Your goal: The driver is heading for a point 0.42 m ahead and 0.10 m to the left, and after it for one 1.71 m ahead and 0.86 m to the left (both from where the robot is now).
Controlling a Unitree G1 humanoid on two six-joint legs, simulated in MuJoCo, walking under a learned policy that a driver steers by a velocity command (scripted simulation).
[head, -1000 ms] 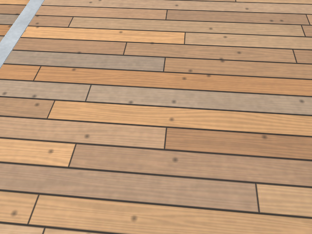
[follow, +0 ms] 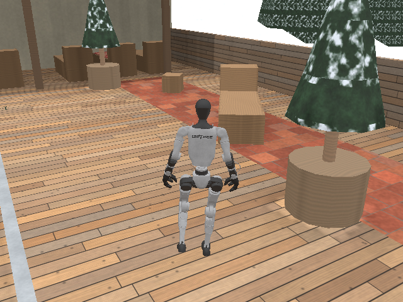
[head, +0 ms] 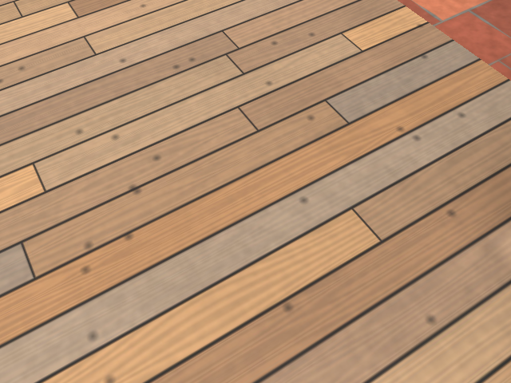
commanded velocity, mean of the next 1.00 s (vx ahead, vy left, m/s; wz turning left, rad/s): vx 0.08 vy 0.00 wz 0.15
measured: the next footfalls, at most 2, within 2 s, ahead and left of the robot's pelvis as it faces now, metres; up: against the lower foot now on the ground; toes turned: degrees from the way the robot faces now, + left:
left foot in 0.36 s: +0.24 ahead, +0.11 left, +0.00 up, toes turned -5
right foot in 0.78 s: +0.20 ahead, -0.09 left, +0.00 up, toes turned +13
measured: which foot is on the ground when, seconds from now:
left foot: up 0.00-0.34, down 0.36-0.80, up 0.82-1.00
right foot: down 0.00-0.38, up 0.40-0.76, down 0.78-1.00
